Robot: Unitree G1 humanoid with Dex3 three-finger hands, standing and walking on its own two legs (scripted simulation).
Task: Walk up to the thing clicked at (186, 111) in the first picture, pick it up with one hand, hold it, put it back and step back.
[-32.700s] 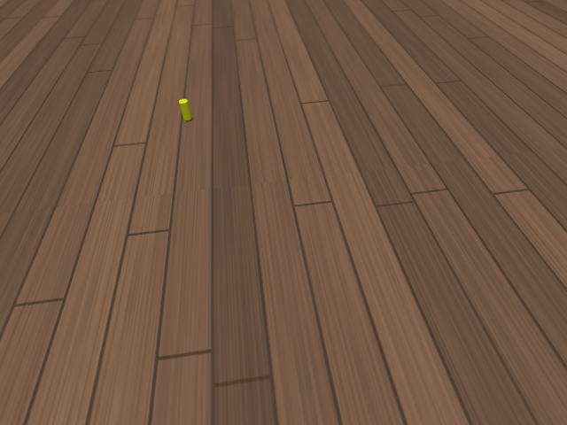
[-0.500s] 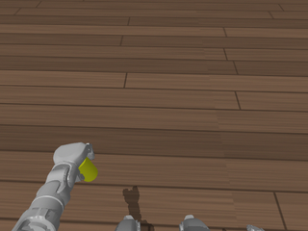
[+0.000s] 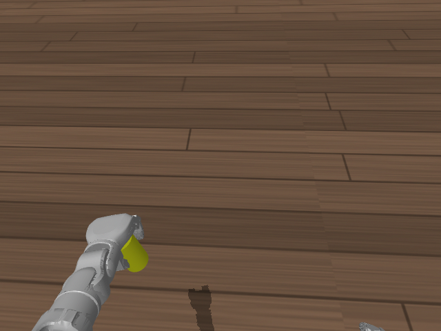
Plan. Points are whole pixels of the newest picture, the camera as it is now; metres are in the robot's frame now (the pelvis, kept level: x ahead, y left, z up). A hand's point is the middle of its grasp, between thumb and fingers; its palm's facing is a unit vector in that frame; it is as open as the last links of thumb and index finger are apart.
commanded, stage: hold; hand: left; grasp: from above
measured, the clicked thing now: (128, 250) +0.33 +0.22 -0.11
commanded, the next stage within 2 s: crouch in 1.76 s
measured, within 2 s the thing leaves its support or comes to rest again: neither
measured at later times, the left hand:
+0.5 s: hand (114, 251) +0.30 +0.22 -0.03, palm faces -0.45 -0.06 -0.89, open 8.2 cm
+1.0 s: hand (112, 261) +0.27 +0.21 -0.01, palm faces -0.44 -0.06 -0.90, open 8.2 cm
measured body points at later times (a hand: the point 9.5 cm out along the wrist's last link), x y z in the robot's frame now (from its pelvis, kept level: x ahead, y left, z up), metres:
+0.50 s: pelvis +0.00 +0.00 +0.02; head +0.02 -0.02 +0.46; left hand +0.32 +0.22 +0.02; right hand +0.12 -0.26 -0.10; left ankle +0.01 +0.11 -0.72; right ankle -0.01 -0.14 -0.72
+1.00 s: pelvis -0.02 -0.01 +0.02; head -0.02 -0.03 +0.47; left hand +0.29 +0.22 +0.04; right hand +0.12 -0.26 -0.09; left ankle +0.01 +0.11 -0.72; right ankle -0.01 -0.14 -0.72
